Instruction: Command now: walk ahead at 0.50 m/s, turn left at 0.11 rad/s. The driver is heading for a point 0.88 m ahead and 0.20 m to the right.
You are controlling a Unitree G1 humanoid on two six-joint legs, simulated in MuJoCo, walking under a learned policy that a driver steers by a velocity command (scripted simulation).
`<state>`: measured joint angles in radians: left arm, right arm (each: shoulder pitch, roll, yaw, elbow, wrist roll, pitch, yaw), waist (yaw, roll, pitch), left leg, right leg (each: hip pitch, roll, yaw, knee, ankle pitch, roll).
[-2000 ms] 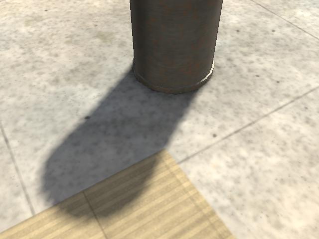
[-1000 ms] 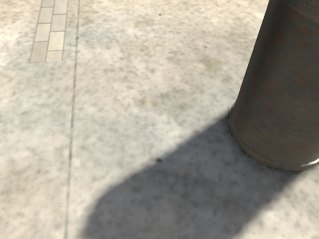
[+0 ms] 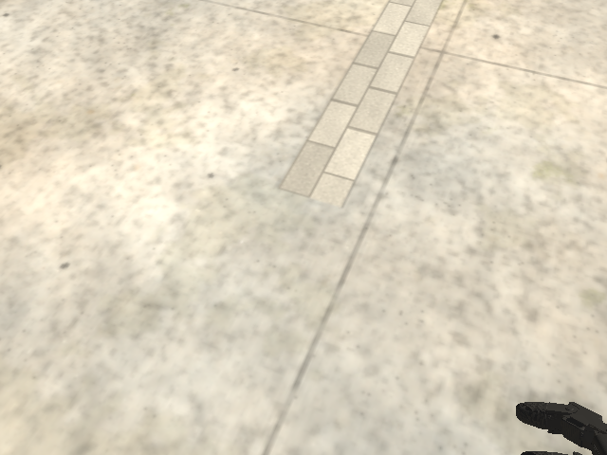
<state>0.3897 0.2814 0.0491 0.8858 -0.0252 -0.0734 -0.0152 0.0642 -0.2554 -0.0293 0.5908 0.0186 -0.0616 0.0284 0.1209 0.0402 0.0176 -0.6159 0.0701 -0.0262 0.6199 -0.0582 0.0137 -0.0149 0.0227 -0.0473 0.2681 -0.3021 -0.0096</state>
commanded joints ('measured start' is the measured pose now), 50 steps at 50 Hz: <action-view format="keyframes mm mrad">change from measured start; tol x16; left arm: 1 -13 196 41 -38 -8 3 5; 26 -434 63 -7 -231 6 4 -41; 33 45 268 79 -177 -3 11 -24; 39 -170 130 40 -235 20 10 -4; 50 -26 169 56 -181 -6 32 35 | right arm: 1 -80 -82 -25 -100 4 -21 11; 6 404 -259 -94 10 -18 -3 -15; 12 165 -117 -47 19 -21 -29 -1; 32 362 -96 -35 93 -45 -11 -53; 50 -98 -118 -35 -21 -12 -61 -13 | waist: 1 -51 -135 20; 4 -227 -100 -179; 6 -232 230 -442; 9 -175 35 -107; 15 -98 26 -18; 28 -173 29 31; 33 -19 -244 -431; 37 -96 -67 -95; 50 -47 -129 -25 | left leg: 1 74 -36 36 -77 -32 34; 4 591 -30 18 -120 5 121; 6 1043 343 -705 -269 -146 341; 13 435 148 -207 -456 46 245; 25 639 192 39 -460 79 162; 30 686 158 150 -80 680 79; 31 511 117 174 169 570 38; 33 -120 -131 -40 728 -516 -44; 34 -214 -68 -87 760 -453 -23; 50 124 -71 -54 -106 102 -70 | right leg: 1 3 -275 152 -23 450 -155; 4 -140 -187 49 380 668 -84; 6 -684 4 109 977 -256 -4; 7 -782 -59 139 1047 -219 -12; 20 -633 -134 85 455 405 23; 27 -684 -88 59 321 250 -49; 31 -70 -9 53 280 225 -155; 33 455 -356 889 73 34 -407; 40 -179 -179 390 -36 389 -291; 50 -175 -138 412 53 216 -199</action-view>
